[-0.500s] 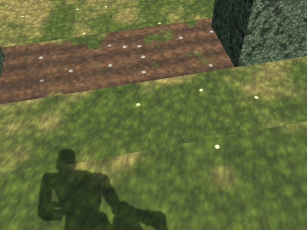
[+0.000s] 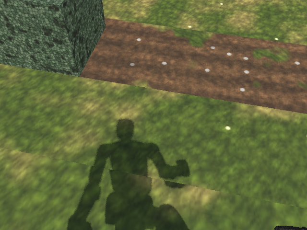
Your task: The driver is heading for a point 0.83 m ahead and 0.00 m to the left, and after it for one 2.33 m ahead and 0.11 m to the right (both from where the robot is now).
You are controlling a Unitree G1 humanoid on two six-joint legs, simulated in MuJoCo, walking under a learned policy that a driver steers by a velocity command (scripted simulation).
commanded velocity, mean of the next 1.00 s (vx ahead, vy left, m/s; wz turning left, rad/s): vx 0.50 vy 0.00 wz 0.12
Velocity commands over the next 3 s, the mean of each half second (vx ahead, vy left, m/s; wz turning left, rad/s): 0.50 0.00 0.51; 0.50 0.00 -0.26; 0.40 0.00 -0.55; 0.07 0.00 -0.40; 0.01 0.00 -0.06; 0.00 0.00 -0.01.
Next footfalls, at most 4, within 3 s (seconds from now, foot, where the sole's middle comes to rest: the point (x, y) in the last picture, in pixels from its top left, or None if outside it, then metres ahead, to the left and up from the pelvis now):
0.02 left None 0.17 0.12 -0.83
0.44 right None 0.48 -0.01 -0.83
0.88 left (117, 198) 0.59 0.27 -0.83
1.50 right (180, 160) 0.94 -0.01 -1.01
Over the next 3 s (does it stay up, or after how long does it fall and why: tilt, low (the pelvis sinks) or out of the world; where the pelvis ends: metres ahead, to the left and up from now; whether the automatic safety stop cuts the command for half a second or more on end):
stays up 1.00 0.12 -0.23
